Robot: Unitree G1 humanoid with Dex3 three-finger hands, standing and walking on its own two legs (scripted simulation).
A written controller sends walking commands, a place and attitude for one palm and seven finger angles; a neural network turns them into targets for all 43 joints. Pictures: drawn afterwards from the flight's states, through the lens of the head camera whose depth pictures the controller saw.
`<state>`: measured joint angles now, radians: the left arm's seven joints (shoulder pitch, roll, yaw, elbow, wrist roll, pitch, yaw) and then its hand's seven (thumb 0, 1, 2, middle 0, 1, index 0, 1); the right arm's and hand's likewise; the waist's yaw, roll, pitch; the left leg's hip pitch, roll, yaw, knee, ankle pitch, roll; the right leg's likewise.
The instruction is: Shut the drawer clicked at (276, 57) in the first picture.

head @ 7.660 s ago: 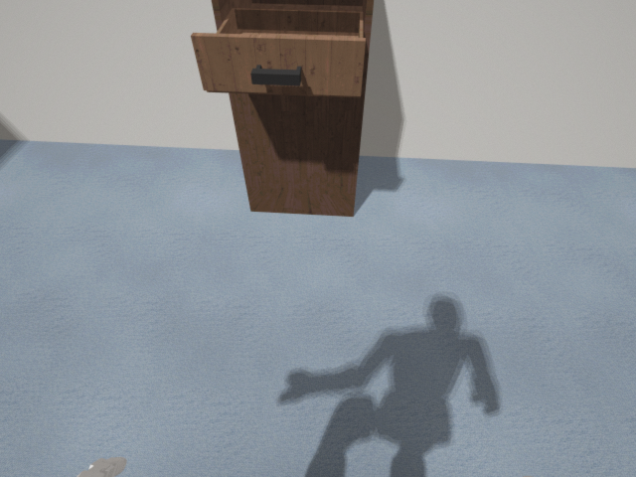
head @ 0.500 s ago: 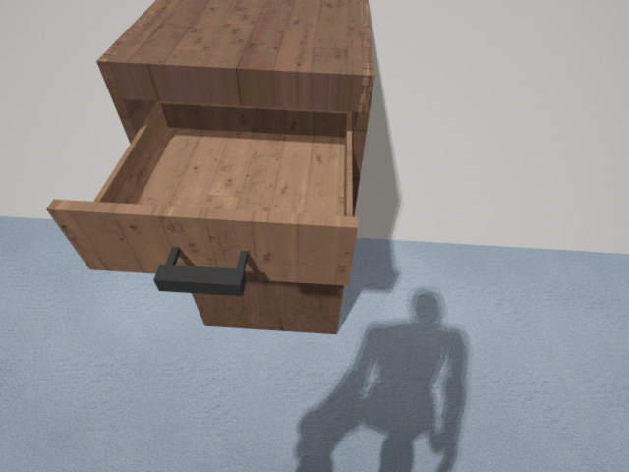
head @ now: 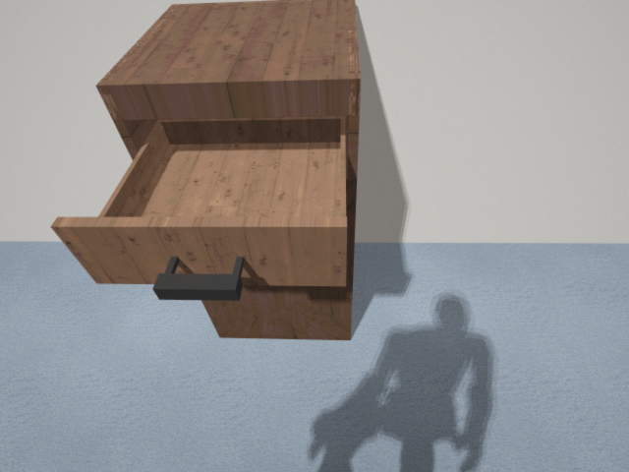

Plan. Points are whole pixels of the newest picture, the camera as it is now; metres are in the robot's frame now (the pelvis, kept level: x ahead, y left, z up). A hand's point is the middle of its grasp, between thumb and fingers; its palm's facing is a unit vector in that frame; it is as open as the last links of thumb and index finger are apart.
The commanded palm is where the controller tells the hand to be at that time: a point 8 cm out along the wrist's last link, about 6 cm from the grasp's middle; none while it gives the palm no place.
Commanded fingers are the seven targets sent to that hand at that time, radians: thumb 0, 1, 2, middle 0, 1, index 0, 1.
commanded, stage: look again from close up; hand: left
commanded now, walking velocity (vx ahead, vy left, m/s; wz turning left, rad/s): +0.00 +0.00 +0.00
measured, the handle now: (202, 274) +0.37 +0.19 +0.03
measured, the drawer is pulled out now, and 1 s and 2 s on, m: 0.28 0.28 0.28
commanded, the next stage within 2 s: shuffle to correct the standing spot in 0.38 s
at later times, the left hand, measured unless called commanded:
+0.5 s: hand out of the picture +0.02 +0.15 -0.17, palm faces +0.02 -0.97 -0.23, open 7.3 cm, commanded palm none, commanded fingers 0.00 0.90 0.90 -0.20 -0.30 -0.20 -0.30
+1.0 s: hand out of the picture +0.05 +0.17 -0.17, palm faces +0.04 -0.97 -0.23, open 7.3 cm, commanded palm none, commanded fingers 0.00 0.90 0.90 -0.20 -0.30 -0.20 -0.30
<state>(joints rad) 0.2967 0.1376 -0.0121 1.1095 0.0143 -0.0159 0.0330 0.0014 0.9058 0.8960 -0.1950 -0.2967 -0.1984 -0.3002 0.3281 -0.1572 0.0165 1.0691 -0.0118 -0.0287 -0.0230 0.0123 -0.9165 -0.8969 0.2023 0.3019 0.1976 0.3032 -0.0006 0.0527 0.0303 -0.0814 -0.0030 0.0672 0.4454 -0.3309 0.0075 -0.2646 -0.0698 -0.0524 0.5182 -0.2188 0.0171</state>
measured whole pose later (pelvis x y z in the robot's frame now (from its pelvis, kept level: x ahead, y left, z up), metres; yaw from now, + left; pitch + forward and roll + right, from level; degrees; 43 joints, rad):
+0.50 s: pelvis +0.01 -0.02 +0.00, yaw +1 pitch -1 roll +1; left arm 0.24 0.15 -0.01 1.12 0.01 -0.02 0.03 0.01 0.92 0.90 -0.20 -0.30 -0.20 -0.30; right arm 0.29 -0.15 0.01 1.13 -0.01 -0.02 -0.03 0.01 -0.91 -0.90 0.20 0.30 0.20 0.30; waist 0.00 0.03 0.07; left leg -0.06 0.04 0.05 0.41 -0.32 -0.03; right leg -0.24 -0.03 -0.08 0.49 -0.22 -0.02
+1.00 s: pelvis +0.05 -0.01 +0.00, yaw +0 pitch -1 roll +1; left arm 0.25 0.14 0.02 1.11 0.01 -0.01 0.05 0.01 0.92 0.90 -0.20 -0.30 -0.20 -0.30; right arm 0.32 -0.10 0.00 1.12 0.00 -0.02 -0.05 0.01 -0.91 -0.90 0.20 0.30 0.20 0.30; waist 0.00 0.02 0.10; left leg -0.04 0.02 0.07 0.48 -0.37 -0.01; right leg -0.26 -0.05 -0.07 0.64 -0.27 0.00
